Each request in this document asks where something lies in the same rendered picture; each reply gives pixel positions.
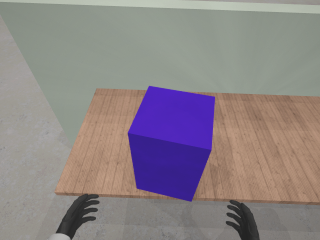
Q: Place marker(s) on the carton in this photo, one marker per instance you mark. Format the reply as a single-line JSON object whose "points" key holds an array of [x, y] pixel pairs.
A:
{"points": [[170, 141]]}

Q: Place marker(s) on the table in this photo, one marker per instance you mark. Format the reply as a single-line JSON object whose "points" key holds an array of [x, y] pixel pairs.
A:
{"points": [[265, 149]]}

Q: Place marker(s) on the robot right hand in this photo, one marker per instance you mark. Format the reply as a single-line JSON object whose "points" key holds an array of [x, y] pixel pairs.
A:
{"points": [[248, 228]]}

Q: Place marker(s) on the robot left hand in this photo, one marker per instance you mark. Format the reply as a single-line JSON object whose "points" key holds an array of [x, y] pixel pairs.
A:
{"points": [[73, 218]]}

